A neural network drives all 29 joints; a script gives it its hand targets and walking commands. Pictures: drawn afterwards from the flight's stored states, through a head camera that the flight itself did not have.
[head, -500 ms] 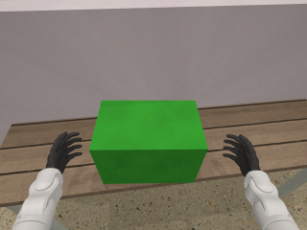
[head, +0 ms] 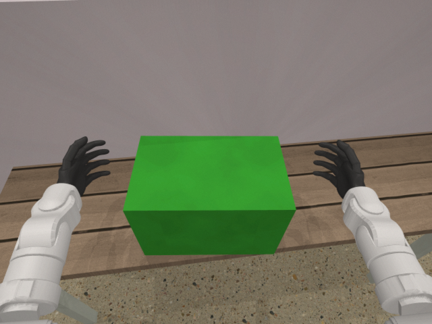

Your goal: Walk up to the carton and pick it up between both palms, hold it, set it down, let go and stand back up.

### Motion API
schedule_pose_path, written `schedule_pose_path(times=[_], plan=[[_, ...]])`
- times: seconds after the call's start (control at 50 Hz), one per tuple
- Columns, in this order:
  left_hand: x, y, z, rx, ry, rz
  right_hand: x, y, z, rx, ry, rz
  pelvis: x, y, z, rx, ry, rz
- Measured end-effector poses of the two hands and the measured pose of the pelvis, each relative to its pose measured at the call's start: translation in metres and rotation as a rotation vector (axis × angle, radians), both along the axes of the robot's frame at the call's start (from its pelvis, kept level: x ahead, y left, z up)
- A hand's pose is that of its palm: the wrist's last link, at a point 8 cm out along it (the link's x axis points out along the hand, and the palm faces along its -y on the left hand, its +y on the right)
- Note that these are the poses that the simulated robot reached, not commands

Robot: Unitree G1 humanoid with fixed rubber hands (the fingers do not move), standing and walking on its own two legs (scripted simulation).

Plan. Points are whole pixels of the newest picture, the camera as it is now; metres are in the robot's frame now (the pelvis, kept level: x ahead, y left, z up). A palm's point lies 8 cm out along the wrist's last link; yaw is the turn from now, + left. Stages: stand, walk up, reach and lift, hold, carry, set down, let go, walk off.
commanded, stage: reach and lift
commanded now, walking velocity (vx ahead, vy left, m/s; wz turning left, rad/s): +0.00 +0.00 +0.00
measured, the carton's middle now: (209, 197) +0.40 +0.02 -0.02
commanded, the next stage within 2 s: none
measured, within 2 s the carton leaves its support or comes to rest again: neither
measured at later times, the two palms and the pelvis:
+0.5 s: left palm (79, 161) +0.40 +0.27 +0.10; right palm (341, 158) +0.41 -0.23 +0.09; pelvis +0.00 +0.00 +0.00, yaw +1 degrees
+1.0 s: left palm (99, 191) +0.38 +0.25 +0.02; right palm (327, 184) +0.40 -0.23 +0.02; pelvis -0.02 +0.00 -0.03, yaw +0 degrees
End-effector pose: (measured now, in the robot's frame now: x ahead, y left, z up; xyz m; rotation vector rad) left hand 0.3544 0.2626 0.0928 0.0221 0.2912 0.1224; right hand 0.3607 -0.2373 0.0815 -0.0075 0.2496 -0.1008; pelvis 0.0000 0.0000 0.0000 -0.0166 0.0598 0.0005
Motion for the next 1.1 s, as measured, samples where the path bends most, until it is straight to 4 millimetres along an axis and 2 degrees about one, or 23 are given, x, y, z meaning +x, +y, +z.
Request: schedule_pose_path(times=[0.18, 0.36, 0.46, 0.64, 0.72, 0.82, 0.94, 1.1], plan=[[0.028, 0.002, 0.029, 0.002, -0.016, 0.007, 0.027, -0.007, 0.029, -0.008, 0.003, -0.009, -0.003, -0.001, 0.0, -0.002, 0.031, 0.003], [0.046, 0.002, 0.033, 0.009, 0.003, 0.009, 0.049, -0.005, 0.04, -0.011, 0.015, -0.005, -0.004, -0.004, -0.001, -0.005, 0.065, 0.01], [0.047, 0.002, 0.017, 0.02, 0.009, 0.009, 0.052, 0.001, 0.026, -0.019, 0.026, -0.003, -0.003, -0.004, -0.002, -0.006, 0.076, 0.015], [0.025, 0.003, -0.051, 0.017, 0.057, 0.041, 0.034, 0.018, -0.045, -0.009, 0.084, 0.002, 0.0, -0.002, -0.007, -0.015, 0.147, 0.022], [0.021, 0.002, -0.07, 0.016, 0.057, 0.06, 0.032, 0.022, -0.065, -0.003, 0.082, 0.001, -0.002, -0.001, -0.013, -0.021, 0.208, 0.023], [0.026, -0.001, -0.077, 0.028, 0.027, 0.069, 0.036, 0.019, -0.071, -0.016, 0.061, -0.005, -0.008, 0.0, -0.022, -0.022, 0.267, 0.018], [0.031, -0.01, -0.075, 0.033, -0.005, 0.056, 0.041, 0.011, -0.064, -0.033, 0.03, -0.003, -0.018, -0.002, -0.03, -0.018, 0.301, 0.003], [0.026, -0.019, -0.079, 0.032, -0.001, 0.05, 0.036, 0.008, -0.061, -0.045, 0.03, 0.017, -0.032, -0.007, -0.04, -0.001, 0.317, -0.001]])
